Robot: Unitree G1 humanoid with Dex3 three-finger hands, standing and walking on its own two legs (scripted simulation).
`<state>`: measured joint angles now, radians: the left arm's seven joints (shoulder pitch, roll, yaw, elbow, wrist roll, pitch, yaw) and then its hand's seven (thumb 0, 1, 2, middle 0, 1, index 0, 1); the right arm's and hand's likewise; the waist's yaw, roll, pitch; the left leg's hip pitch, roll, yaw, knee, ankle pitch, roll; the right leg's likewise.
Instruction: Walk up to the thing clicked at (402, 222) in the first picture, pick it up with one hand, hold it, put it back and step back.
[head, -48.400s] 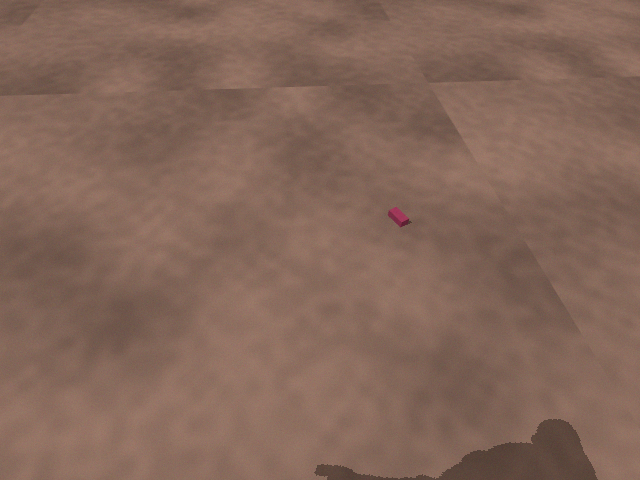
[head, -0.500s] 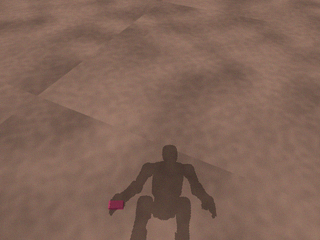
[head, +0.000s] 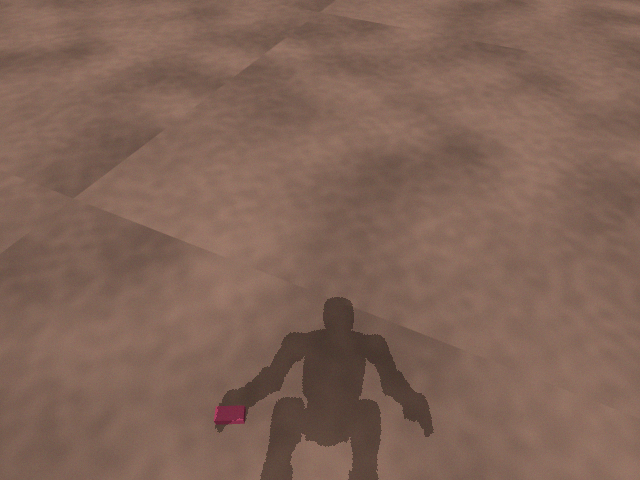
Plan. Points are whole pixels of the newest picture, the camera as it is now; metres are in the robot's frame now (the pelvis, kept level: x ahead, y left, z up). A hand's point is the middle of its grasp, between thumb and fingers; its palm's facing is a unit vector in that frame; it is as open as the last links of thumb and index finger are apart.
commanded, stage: stand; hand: left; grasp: from above
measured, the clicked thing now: (230, 414) +0.46 +0.25 -0.77
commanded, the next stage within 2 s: step back in 0.50 s
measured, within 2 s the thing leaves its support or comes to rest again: neither
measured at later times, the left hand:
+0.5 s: hand out of the picture +0.07 +0.25 -0.16, palm faces +0.00 -0.94 -0.34, open 7.3 cm
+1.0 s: hand out of the picture +0.09 +0.32 -0.18, palm faces -0.04 -0.94 -0.35, open 7.3 cm
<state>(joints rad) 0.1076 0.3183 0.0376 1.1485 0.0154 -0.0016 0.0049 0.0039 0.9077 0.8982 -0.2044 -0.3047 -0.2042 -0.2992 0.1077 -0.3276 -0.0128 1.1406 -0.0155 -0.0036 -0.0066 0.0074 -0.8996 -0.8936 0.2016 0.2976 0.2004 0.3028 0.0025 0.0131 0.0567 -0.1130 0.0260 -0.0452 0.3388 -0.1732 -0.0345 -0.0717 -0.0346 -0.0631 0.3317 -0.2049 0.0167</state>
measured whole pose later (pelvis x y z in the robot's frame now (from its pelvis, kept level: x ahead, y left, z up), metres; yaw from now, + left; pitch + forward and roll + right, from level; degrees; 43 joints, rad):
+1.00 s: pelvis -0.06 +0.06 -0.01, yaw -1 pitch +0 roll -1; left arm 0.03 0.39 0.07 0.89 -0.01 0.06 0.03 0.00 0.91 0.90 -0.20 -0.30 -0.20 -0.30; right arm 0.14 -0.34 -0.05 0.94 -0.03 0.04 -0.02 0.01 -0.90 -0.89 0.20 0.30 0.20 0.30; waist -0.03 -0.04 0.21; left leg -0.28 -0.02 0.01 0.57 -0.30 0.06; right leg -0.45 0.10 0.14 1.12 -0.51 -0.01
